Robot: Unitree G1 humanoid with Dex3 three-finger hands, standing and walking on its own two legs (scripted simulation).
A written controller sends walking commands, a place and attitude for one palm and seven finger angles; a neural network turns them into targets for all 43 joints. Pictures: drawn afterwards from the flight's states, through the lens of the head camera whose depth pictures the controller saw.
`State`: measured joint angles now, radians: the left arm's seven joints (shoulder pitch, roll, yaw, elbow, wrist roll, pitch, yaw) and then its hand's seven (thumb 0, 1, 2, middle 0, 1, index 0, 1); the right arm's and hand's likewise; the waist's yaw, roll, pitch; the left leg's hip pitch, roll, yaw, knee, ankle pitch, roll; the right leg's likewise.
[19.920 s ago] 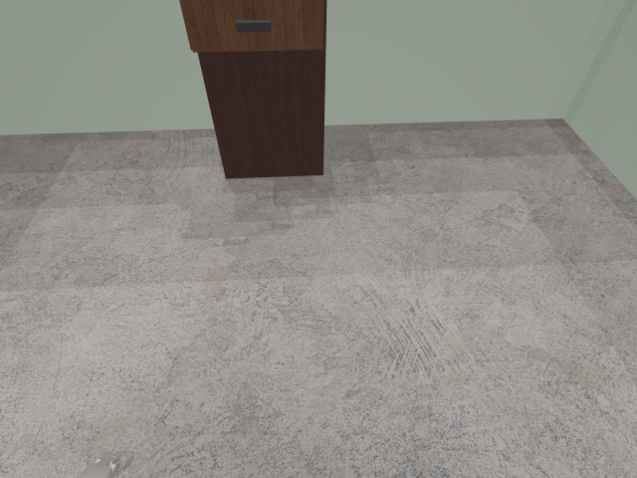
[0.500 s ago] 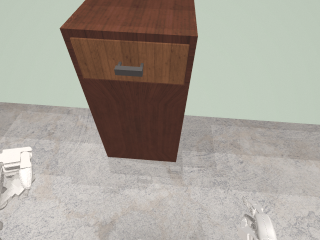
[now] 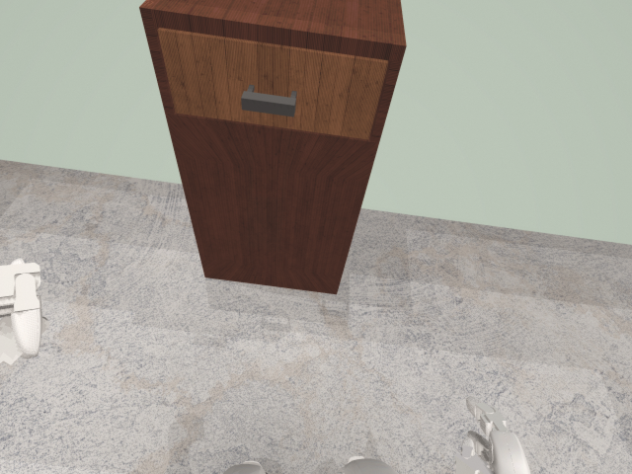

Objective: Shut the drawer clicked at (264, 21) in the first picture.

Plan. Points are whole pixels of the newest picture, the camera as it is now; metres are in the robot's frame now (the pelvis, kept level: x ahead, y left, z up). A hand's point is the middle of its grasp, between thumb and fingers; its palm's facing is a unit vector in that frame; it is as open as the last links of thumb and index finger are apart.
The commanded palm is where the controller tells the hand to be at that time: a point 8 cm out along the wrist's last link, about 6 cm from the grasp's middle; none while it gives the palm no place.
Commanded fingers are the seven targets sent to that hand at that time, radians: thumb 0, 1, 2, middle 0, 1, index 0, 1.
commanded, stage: step back with the hand held close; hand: left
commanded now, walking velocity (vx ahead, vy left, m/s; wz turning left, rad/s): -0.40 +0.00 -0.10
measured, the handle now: (270, 98) +0.78 +0.13 +0.03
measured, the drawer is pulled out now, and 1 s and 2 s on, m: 0.00 0.00 0.00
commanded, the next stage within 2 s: stop stepping back and stand still in 0.12 s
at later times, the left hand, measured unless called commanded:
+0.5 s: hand out of the picture +0.09 +0.20 +0.18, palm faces +0.33 -0.83 -0.45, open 3.2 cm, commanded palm +0.04 +0.24 +0.19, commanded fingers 0.00 0.90 0.90 -1.40 -1.60 -1.40 -1.60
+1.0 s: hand out of the picture +0.07 +0.23 +0.17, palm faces +0.35 -0.83 -0.43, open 3.2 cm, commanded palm +0.00 +0.26 +0.19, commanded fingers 0.00 0.90 0.90 -1.40 -1.60 -1.40 -1.60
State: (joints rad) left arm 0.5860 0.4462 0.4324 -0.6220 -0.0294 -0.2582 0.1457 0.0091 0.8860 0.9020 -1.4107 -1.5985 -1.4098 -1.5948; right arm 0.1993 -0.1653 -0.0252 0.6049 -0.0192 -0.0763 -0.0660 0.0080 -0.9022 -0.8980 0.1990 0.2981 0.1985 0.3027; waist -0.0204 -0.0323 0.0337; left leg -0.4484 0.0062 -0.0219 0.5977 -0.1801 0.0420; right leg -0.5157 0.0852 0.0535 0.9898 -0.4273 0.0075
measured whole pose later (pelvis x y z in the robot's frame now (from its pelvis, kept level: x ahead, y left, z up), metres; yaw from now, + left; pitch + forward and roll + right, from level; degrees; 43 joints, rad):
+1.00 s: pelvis -0.14 -0.01 +0.01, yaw -3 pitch -1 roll +0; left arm 0.57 0.38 0.37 -0.54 -0.02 -0.20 0.16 0.01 0.89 0.90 -1.41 -1.60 -1.41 -1.60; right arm 0.25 -0.14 0.03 0.65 -0.01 -0.14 -0.06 0.01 -0.90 -0.90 0.20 0.30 0.20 0.30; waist -0.02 -0.03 0.02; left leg -0.29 -0.01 0.03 0.50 -0.20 0.04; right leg -0.33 0.01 -0.03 0.81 -0.45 0.00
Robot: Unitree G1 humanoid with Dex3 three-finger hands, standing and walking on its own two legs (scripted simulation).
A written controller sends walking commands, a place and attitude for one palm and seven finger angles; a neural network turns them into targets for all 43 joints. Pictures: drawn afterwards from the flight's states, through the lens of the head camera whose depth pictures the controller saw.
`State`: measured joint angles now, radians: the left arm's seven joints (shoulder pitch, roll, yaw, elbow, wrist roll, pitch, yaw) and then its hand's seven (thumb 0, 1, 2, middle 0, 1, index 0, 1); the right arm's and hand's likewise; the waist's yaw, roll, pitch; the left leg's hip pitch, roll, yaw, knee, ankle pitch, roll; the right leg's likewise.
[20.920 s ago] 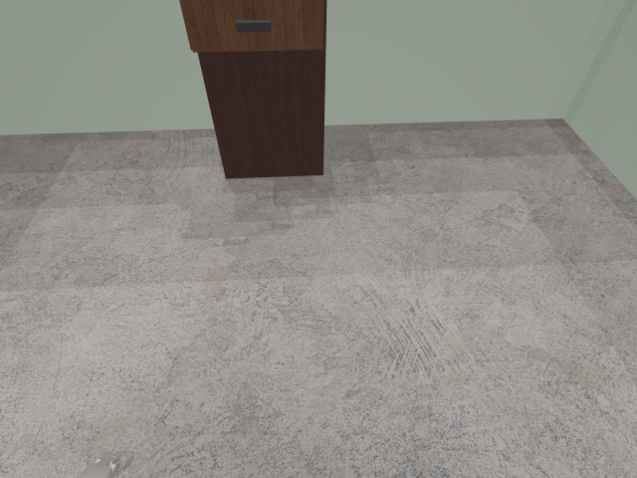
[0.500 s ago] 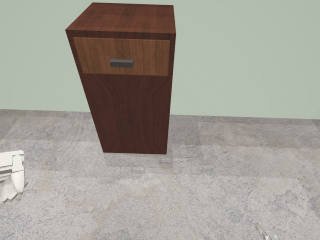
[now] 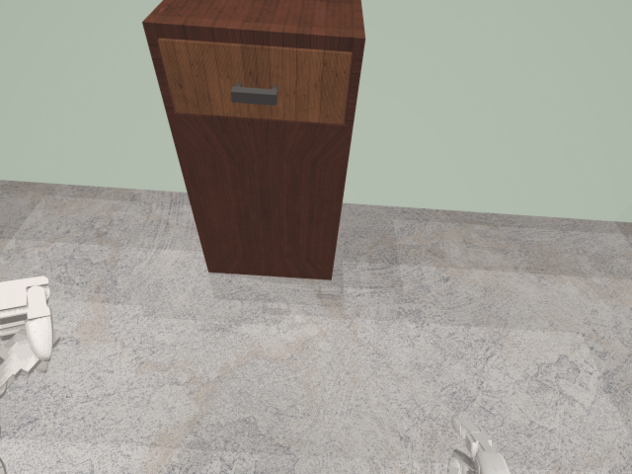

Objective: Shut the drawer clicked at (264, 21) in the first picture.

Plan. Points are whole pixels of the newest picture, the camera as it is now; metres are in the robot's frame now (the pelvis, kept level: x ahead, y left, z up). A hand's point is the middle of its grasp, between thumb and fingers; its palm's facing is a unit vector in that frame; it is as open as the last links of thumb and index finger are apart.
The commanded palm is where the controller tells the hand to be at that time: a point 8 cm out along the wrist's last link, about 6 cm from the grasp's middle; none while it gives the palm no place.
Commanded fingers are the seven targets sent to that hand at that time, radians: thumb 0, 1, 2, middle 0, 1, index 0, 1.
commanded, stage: stop stepping back and stand still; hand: left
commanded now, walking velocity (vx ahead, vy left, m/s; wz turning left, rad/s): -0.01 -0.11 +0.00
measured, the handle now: (256, 91) +0.91 +0.18 +0.02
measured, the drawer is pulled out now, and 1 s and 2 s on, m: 0.00 0.00 0.00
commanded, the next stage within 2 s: let the arm hang, fingers relaxed in 0.04 s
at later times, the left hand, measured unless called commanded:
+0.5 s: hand out of the picture +0.05 +0.19 -0.17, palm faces +0.10 -0.97 -0.22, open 3.4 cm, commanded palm none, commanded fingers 0.00 0.90 0.90 -0.64 -0.78 -0.64 -0.78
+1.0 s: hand out of the picture -0.02 +0.19 -0.17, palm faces +0.06 -0.98 -0.19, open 7.2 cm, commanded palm none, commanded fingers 0.00 0.90 0.90 -0.20 -0.30 -0.20 -0.30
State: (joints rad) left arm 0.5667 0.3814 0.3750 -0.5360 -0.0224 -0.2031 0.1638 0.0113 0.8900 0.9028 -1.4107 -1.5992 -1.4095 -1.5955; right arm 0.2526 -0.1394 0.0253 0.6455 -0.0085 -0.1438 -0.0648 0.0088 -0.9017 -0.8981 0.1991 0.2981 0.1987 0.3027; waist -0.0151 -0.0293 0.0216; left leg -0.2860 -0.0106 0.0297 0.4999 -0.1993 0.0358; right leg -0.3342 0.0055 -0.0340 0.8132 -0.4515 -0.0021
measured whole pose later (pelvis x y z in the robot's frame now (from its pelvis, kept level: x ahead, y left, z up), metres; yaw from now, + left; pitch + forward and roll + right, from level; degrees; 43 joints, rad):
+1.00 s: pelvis -0.02 +0.01 +0.01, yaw +1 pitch -2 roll +0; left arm 0.26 0.15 0.02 1.14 0.01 0.01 0.02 0.00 0.91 0.90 -0.23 -0.34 -0.23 -0.33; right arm 0.33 -0.12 -0.01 1.12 -0.02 0.02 -0.03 0.00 -0.91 -0.90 0.20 0.30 0.20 0.30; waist 0.00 0.01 0.05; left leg -0.20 0.01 0.05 0.43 -0.19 0.01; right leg -0.22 -0.04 -0.09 0.41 -0.16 -0.01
